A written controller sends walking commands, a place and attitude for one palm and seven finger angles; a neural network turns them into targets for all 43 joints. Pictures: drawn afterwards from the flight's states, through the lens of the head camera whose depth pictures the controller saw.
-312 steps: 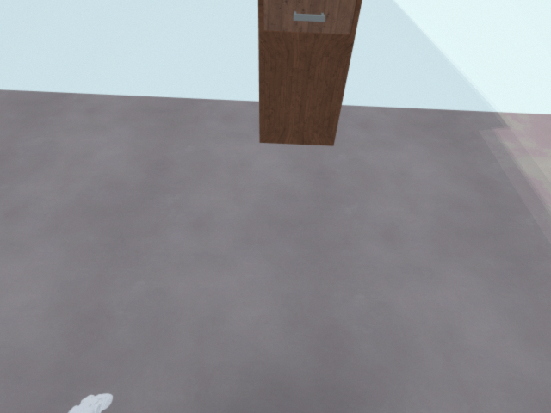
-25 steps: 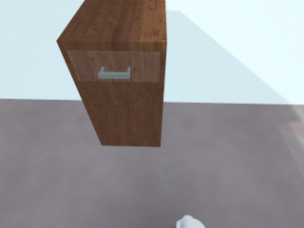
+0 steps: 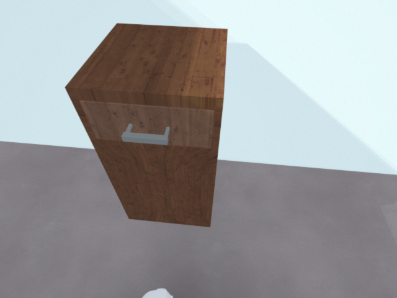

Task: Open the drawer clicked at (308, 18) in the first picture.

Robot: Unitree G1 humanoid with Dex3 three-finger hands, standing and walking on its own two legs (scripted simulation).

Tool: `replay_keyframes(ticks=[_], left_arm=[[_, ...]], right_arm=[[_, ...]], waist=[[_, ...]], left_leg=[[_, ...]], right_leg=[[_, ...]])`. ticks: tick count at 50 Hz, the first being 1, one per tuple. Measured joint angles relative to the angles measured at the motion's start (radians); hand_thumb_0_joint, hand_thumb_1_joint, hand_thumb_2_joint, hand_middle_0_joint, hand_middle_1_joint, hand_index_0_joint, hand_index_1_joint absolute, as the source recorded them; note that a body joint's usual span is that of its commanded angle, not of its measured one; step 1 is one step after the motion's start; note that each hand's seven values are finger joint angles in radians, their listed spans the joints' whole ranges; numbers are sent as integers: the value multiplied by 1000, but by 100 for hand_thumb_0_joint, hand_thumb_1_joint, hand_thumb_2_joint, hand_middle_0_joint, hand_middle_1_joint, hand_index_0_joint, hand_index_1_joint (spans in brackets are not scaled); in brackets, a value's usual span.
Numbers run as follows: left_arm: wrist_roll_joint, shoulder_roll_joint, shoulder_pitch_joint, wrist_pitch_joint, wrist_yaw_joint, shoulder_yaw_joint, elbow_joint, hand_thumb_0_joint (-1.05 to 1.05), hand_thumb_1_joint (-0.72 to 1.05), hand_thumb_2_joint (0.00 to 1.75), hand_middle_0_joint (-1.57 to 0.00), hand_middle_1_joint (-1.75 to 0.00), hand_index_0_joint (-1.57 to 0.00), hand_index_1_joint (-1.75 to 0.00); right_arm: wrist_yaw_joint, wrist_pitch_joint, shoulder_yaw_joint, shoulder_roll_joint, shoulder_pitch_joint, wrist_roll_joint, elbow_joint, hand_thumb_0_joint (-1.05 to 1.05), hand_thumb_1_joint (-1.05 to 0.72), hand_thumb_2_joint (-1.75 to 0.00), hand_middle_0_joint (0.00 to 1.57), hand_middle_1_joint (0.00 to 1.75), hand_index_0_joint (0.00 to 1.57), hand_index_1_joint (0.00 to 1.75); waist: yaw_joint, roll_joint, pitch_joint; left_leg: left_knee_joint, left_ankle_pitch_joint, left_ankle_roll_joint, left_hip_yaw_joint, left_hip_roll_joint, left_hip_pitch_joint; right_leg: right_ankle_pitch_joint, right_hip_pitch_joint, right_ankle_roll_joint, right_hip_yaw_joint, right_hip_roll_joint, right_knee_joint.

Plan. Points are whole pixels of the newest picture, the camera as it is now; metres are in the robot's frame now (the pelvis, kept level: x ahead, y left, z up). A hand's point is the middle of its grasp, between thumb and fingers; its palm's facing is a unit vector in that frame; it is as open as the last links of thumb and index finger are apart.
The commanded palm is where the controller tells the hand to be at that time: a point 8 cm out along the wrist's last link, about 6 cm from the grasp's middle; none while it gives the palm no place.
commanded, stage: come to a stop and stand still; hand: left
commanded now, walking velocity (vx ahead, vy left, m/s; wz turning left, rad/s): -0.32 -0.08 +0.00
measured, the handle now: (146, 133) +0.56 +0.22 -0.05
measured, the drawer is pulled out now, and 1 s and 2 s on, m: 0.00 0.00 0.00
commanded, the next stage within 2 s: look again from close up in 1.34 s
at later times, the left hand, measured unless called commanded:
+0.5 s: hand out of the picture +0.08 +0.19 -0.17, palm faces +0.01 -0.95 -0.31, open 7.4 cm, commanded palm none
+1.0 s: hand out of the picture +0.00 +0.18 -0.18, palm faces +0.08 -0.97 -0.23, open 7.4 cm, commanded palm none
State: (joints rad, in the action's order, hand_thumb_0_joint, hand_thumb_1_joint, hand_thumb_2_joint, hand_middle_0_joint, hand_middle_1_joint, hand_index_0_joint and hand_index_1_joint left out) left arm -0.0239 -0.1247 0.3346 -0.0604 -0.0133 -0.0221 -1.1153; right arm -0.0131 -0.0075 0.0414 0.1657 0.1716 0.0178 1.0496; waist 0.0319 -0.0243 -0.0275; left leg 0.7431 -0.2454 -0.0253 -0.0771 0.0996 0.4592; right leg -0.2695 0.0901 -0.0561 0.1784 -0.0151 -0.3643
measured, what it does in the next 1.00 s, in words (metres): steps on the spot: left foot, then right foot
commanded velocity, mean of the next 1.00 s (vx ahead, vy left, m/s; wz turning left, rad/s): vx -0.04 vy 0.03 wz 0.00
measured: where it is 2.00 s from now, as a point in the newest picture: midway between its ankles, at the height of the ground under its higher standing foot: outside the picture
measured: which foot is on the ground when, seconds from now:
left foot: up 0.00-0.06, down 0.08-0.50, up 0.52-0.92, down 0.94-1.00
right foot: down 0.00-0.12, up 0.14-0.48, down 0.50-1.00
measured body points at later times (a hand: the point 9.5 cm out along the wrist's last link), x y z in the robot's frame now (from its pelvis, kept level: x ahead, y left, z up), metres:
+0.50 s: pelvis +0.00 -0.02 -0.02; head +0.02 -0.04 +0.43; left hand +0.08 +0.24 -0.15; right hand +0.06 -0.27 -0.17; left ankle +0.09 +0.13 -0.74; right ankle -0.01 -0.15 -0.75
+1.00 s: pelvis +0.00 -0.01 -0.01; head +0.03 -0.01 +0.44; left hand +0.00 +0.23 -0.16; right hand +0.03 -0.25 -0.16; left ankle -0.04 +0.11 -0.74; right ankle +0.00 -0.15 -0.74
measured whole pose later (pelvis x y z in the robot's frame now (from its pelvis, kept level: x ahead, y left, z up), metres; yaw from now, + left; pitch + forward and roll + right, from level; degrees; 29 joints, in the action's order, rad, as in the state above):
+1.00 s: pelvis +0.00 -0.01 -0.01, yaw +0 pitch +1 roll +1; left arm -0.01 -0.19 0.27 0.03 -0.03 -0.04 -1.08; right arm 0.02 0.02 0.03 0.19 0.25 0.01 1.06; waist 0.04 0.02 -0.04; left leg 0.46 -0.32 -0.01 -0.04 0.01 0.17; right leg -0.29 0.26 0.02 0.06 0.08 -0.54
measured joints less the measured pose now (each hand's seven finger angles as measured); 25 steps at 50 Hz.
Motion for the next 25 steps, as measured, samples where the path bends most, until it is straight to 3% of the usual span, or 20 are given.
replay_keyframes(ticks=[2,4,9,13,17,21,25], left_arm=[[1,4,19,7,-4,1,-11,0,91,90,-20,-30,-20,-29],[6,8,37,21,-12,7,-24,0,91,90,-20,-30,-20,-29],[16,-4,19,68,-33,16,-33,0,91,90,-20,-30,-20,-29],[11,-11,-40,99,-30,4,10,0,90,90,-20,-30,-20,-29],[7,-48,-100,112,-26,-25,66,0,90,90,-20,-30,-20,-29],[7,-89,-145,114,-22,-45,109,0,91,90,-19,-30,-20,-29],[3,-107,-145,83,-21,-41,126,0,91,90,-19,-30,-20,-29]], right_arm=[[3,-5,-9,-9,-15,-1,0,0,-91,-90,19,30,19,30],[10,-18,-21,-17,-26,-2,1,0,-91,-90,19,30,19,30],[39,-15,-44,-65,-61,-10,8,0,-91,-90,20,30,19,30],[62,-4,-24,-64,-97,-16,-22,-2,-92,-90,20,30,20,30],[62,16,-4,-31,-108,-6,-38,-2,-93,-90,20,30,20,30],[51,34,11,7,-72,3,-27,-2,-92,-90,20,30,20,30],[34,54,21,38,-17,2,-6,-1,-91,-90,20,30,20,30]], waist=[[13,9,-6],[21,13,-11],[35,84,-36],[11,60,-80],[-11,36,-99],[-23,26,-79],[-31,24,-25]], left_leg=[[-87,21,5,-6,-14,-50],[-193,120,20,-9,-22,-118],[-202,14,56,-61,-63,-159],[-249,54,61,-71,-52,-160],[-270,86,49,-71,-27,-146],[-259,100,24,-58,-9,-130],[-186,65,-7,-43,-6,-95]], right_leg=[[-32,-13,14,-1,7,-23],[-79,-11,32,-5,11,-81],[-179,44,66,-70,64,-225],[-284,185,75,-124,52,-464],[-262,300,84,-159,43,-616],[-215,292,82,-158,61,-532],[-114,169,72,-149,82,-246]])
